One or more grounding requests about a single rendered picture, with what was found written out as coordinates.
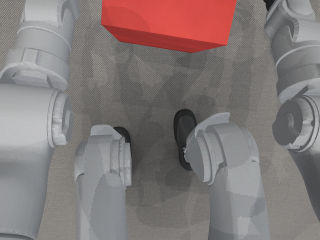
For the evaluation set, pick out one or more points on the robot right hand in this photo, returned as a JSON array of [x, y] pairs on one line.
[[268, 3]]

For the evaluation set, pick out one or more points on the robot left upper arm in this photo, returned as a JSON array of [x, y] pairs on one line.
[[34, 120]]

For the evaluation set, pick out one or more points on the carton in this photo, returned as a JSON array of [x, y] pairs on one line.
[[181, 25]]

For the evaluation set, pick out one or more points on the robot right forearm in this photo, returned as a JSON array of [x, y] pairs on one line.
[[295, 47]]

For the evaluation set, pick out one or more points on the robot right upper arm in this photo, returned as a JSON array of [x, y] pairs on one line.
[[297, 129]]

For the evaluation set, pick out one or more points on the robot left thigh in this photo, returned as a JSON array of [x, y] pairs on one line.
[[100, 192]]

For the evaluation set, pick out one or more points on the robot left forearm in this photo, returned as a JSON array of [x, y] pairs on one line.
[[43, 45]]

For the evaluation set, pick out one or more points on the left robot foot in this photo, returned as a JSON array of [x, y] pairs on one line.
[[124, 133]]

